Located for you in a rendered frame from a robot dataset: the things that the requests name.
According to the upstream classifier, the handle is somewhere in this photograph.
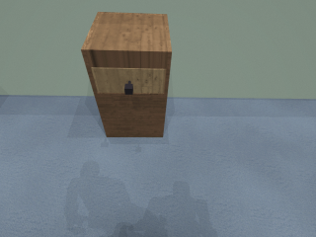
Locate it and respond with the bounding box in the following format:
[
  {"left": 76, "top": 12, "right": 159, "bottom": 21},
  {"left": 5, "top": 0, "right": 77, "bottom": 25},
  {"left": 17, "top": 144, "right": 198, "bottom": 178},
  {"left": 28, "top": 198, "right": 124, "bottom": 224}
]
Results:
[{"left": 124, "top": 81, "right": 133, "bottom": 95}]

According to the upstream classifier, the drawer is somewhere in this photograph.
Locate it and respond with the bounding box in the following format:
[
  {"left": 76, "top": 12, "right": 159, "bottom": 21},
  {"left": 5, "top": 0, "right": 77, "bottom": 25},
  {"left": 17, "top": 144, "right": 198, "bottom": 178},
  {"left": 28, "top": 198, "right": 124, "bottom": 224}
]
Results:
[{"left": 91, "top": 67, "right": 166, "bottom": 94}]

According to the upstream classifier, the cabinet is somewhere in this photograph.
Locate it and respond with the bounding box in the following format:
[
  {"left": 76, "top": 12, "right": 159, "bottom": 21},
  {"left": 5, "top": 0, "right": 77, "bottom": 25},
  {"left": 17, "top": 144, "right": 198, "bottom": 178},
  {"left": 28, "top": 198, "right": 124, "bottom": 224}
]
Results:
[{"left": 81, "top": 12, "right": 172, "bottom": 137}]

